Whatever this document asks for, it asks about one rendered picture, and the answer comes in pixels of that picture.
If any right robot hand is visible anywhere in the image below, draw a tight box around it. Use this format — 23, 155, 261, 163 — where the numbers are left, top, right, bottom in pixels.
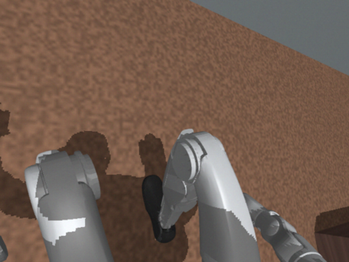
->
243, 193, 267, 227

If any right robot foot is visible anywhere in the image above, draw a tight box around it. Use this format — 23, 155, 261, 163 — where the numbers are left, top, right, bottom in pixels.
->
142, 175, 176, 243

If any right robot arm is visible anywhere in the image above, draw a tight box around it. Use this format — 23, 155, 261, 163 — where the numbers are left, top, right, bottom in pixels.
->
255, 210, 326, 262

